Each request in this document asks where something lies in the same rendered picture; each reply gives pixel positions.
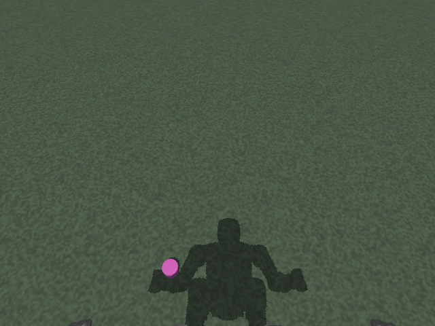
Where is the tin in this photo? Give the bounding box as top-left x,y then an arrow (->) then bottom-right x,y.
162,259 -> 179,278

